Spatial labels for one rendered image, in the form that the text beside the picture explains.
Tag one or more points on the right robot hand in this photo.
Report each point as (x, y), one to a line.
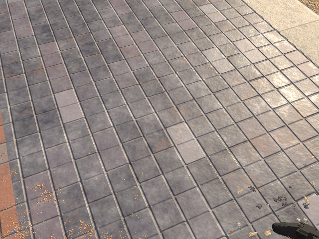
(293, 230)

